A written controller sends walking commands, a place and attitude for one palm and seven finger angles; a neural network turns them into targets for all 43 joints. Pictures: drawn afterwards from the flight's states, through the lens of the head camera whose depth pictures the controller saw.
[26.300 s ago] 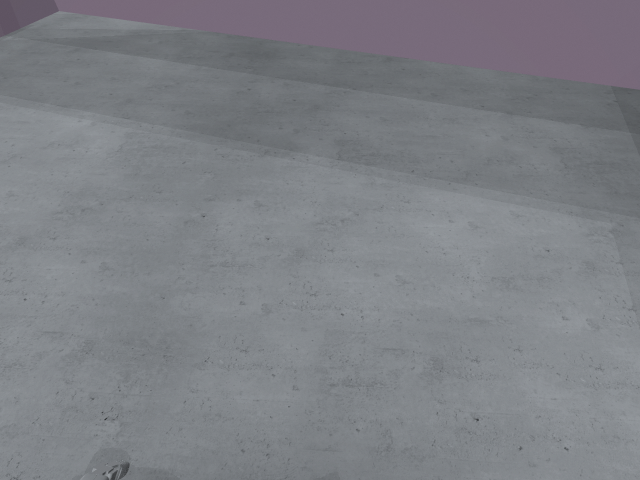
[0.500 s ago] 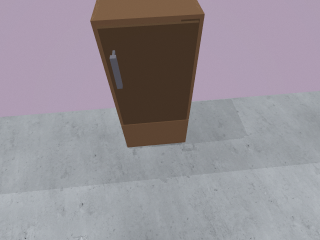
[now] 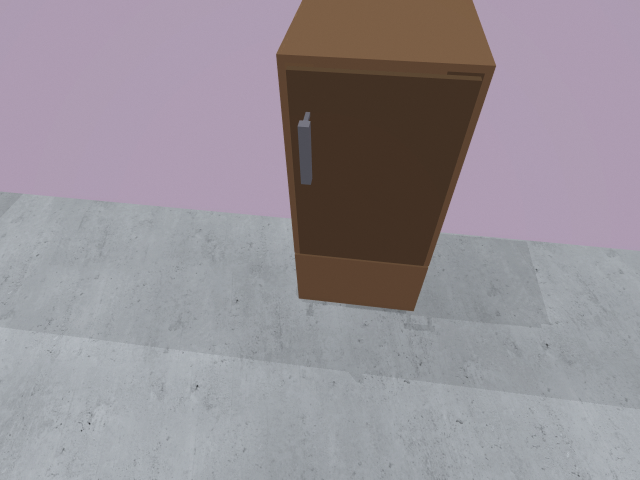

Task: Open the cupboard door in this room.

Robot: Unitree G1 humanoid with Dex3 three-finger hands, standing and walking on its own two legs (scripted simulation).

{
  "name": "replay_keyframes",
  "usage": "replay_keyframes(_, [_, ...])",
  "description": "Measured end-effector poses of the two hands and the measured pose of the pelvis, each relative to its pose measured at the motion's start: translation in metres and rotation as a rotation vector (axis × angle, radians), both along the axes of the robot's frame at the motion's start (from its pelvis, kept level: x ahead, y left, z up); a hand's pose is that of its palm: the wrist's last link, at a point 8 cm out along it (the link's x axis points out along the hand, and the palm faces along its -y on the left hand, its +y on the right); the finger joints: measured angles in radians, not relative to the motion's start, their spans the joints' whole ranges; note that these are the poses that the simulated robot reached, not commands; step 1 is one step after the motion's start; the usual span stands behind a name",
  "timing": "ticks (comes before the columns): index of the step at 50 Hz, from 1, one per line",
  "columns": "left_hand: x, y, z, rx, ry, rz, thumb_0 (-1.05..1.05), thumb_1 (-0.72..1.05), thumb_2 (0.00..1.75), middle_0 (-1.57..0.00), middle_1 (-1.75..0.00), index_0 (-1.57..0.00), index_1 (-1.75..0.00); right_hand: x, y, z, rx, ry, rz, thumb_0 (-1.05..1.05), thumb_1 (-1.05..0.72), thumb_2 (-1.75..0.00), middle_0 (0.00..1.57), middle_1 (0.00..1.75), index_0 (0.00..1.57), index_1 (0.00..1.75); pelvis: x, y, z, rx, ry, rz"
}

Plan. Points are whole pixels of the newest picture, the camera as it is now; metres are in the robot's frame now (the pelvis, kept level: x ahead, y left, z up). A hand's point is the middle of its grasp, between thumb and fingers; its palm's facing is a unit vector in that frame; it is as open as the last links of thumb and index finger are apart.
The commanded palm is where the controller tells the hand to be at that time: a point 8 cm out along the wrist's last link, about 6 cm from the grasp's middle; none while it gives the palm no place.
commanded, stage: take the last steps up to it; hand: left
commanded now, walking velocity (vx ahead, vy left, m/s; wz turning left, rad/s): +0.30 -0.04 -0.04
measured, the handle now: (306, 148) +0.79 +0.14 -0.06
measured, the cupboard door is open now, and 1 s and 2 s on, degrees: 0 0 0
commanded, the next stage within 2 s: come to a stop and stand still in 0.60 s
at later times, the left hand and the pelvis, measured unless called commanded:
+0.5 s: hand (231, 404) +0.25 +0.19 -0.18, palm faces -0.07 -0.98 -0.21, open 7.4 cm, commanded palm none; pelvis +0.14 +0.00 -0.02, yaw -3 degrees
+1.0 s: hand (263, 376) +0.31 +0.15 -0.20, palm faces +0.04 -0.98 -0.20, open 7.3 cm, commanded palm none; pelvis +0.27 -0.03 -0.02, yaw -2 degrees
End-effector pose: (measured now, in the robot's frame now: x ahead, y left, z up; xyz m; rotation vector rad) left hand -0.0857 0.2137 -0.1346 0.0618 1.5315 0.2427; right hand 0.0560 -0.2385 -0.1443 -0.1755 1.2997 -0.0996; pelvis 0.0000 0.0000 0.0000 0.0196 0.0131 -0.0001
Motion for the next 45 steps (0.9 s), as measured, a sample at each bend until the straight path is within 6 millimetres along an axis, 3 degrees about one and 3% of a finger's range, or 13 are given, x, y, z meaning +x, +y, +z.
replay_keyframes(5, [-0.024, 0.009, -0.017, -0.066, 0.121, 0.035, 0.00, 0.90, 0.90, -0.20, -0.30, -0.20, -0.29, 0.039, 0.031, 0.002, -0.020, -0.110, 0.015, 0.00, -0.91, -0.89, 0.19, 0.30, 0.19, 0.30, 0.016, 0.022, -0.012, -0.036, -0.009, -0.005])
replay_keyframes(7, [-0.015, 0.015, -0.023, -0.085, 0.144, 0.011, 0.00, 0.91, 0.90, -0.20, -0.30, -0.20, -0.29, 0.041, 0.042, 0.003, -0.020, -0.131, -0.007, 0.00, -0.91, -0.89, 0.19, 0.30, 0.20, 0.30, 0.023, 0.028, -0.014, -0.027, -0.019, -0.016])
replay_keyframes(9, [0.008, 0.022, -0.024, -0.090, 0.127, -0.016, 0.00, 0.91, 0.90, -0.20, -0.30, -0.20, -0.29, 0.038, 0.043, 0.006, -0.035, -0.134, -0.056, -0.01, -0.93, -0.89, 0.20, 0.30, 0.20, 0.30, 0.032, 0.032, -0.011, -0.025, -0.023, -0.021])
replay_keyframes(13, [0.079, 0.036, -0.024, -0.073, -0.001, -0.062, 0.01, 0.91, 0.90, -0.19, -0.30, -0.19, -0.29, 0.019, 0.040, 0.007, -0.056, -0.051, -0.091, -0.02, -0.95, -0.89, 0.20, 0.30, 0.20, 0.30, 0.053, 0.036, -0.006, -0.019, -0.023, -0.022])
replay_keyframes(20, [0.228, 0.043, -0.020, -0.010, -0.221, -0.157, 0.00, 0.92, 0.90, -0.19, -0.30, -0.19, -0.29, -0.024, 0.044, 0.001, -0.022, 0.165, -0.175, -0.01, -0.93, -0.89, 0.20, 0.30, 0.20, 0.30, 0.098, 0.022, -0.009, -0.006, -0.016, -0.036])
replay_keyframes(24, [0.313, 0.029, -0.016, 0.017, -0.305, -0.240, 0.00, 0.92, 0.90, -0.19, -0.30, -0.19, -0.29, -0.036, 0.042, -0.006, 0.018, 0.281, -0.237, 0.00, -0.92, -0.89, 0.20, 0.30, 0.20, 0.30, 0.129, 0.005, -0.016, 0.000, -0.009, -0.048])
replay_keyframes(28, [0.388, 0.002, -0.019, 0.046, -0.391, -0.304, 0.00, 0.91, 0.90, -0.19, -0.30, -0.19, -0.29, -0.028, 0.029, -0.020, 0.058, 0.379, -0.279, 0.00, -0.91, -0.89, 0.20, 0.30, 0.20, 0.30, 0.168, -0.021, -0.032, 0.004, -0.007, -0.052])
replay_keyframes(31, [0.411, -0.017, -0.019, 0.052, -0.423, -0.300, 0.00, 0.91, 0.90, -0.19, -0.30, -0.19, -0.29, 0.003, 0.009, -0.027, 0.065, 0.383, -0.275, 0.00, -0.91, -0.89, 0.20, 0.30, 0.20, 0.30, 0.186, -0.035, -0.034, -0.006, -0.016, -0.048])
replay_keyframes(36, [0.406, -0.039, -0.014, 0.026, -0.346, -0.257, 0.00, 0.91, 0.90, -0.19, -0.30, -0.20, -0.29, 0.100, -0.026, -0.025, 0.030, 0.216, -0.204, 0.00, -0.91, -0.89, 0.20, 0.30, 0.20, 0.30, 0.215, -0.045, -0.019, -0.016, -0.014, -0.038])
replay_keyframes(41, [0.402, -0.034, -0.010, 0.046, -0.293, -0.200, -0.02, 0.95, 0.90, -0.20, -0.30, -0.20, -0.30, 0.198, -0.043, -0.014, -0.005, 0.035, -0.130, 0.00, -0.91, -0.89, 0.19, 0.30, 0.19, 0.30, 0.241, -0.049, -0.011, -0.024, -0.003, -0.036])
replay_keyframes(45, [0.397, -0.030, -0.017, 0.033, -0.244, -0.170, -0.01, 0.93, 0.90, -0.20, -0.30, -0.20, -0.30, 0.256, -0.041, -0.010, -0.018, -0.055, -0.088, 0.00, -0.92, -0.89, 0.19, 0.30, 0.19, 0.30, 0.258, -0.044, -0.013, -0.034, -0.012, -0.041])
